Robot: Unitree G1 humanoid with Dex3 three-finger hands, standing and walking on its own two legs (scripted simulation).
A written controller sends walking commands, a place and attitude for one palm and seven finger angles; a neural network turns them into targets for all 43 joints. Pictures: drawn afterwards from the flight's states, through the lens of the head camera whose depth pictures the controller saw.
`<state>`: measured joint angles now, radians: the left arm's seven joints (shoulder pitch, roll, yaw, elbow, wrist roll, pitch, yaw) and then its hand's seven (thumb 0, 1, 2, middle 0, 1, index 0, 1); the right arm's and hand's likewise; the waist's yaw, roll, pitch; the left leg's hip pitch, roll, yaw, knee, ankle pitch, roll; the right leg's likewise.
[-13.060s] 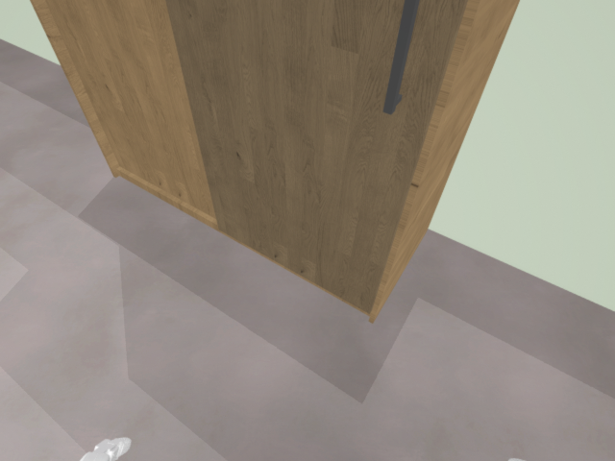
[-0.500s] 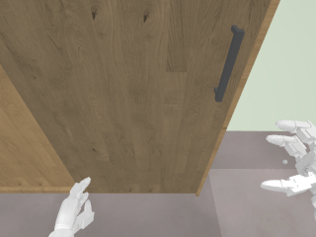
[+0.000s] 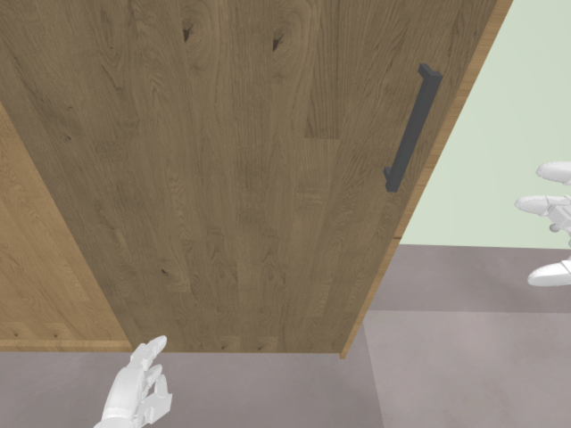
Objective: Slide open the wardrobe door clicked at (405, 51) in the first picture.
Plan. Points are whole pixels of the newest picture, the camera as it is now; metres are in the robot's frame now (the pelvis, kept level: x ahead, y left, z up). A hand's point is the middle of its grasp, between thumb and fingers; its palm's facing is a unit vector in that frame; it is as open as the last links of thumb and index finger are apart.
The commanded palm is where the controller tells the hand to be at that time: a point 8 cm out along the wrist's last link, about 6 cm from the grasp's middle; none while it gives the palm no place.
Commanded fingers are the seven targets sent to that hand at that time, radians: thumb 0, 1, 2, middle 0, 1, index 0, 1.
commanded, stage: raise the hand with hooked fingers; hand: right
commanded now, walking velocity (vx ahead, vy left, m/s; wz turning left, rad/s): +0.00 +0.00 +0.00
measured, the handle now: (406, 132) +0.52 -0.19 +0.19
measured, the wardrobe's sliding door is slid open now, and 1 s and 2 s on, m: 0.00 0.00 0.00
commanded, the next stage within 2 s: move the hooked fingers beside the handle in 0.40 s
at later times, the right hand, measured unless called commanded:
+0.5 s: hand (525, 242) +0.27 -0.25 +0.21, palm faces +0.05 +0.99 -0.11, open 14.0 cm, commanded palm +0.24 -0.31 +0.21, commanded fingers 0.00 0.50 -0.30 0.30 1.20 0.30 1.20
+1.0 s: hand (506, 208) +0.33 -0.26 +0.20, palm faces +0.06 +1.00 -0.06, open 14.0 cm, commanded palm +0.30 -0.30 +0.21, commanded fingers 0.00 0.50 -0.30 0.30 1.20 0.30 1.20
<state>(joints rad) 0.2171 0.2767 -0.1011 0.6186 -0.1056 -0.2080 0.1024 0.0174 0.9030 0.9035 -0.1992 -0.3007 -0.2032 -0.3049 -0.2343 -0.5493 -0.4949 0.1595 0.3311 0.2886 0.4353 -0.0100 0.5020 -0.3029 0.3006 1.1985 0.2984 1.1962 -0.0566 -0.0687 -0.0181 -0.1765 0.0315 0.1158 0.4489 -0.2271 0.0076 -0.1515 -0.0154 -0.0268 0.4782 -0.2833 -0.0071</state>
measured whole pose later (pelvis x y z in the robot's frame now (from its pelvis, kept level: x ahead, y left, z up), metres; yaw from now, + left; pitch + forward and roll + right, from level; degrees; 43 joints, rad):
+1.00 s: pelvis -0.01 +0.01 +0.00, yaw +1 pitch -2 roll +0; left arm 0.23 0.28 -0.08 0.61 -0.10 -0.20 0.11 0.02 0.90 0.90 -0.20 -0.30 -0.20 -0.30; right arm -0.37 -0.52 -0.45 0.36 0.28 0.21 0.41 -0.01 0.50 -0.30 0.30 1.20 0.30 1.20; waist -0.02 -0.06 -0.01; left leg -0.21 0.02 0.10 0.46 -0.22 0.02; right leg -0.17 -0.02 -0.04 0.47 -0.27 0.00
